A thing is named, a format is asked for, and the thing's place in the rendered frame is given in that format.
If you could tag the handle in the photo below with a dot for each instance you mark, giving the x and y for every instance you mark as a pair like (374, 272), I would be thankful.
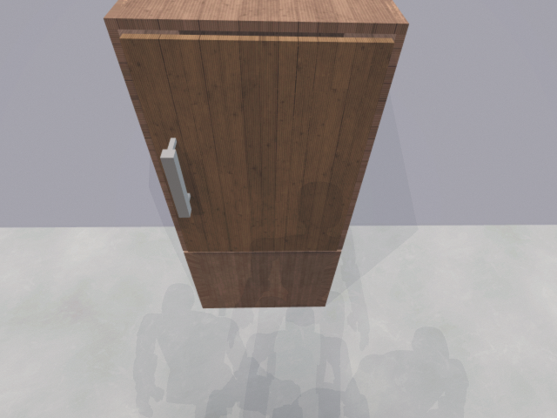
(173, 173)

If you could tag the cupboard door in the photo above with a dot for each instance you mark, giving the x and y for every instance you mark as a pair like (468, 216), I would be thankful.
(270, 131)

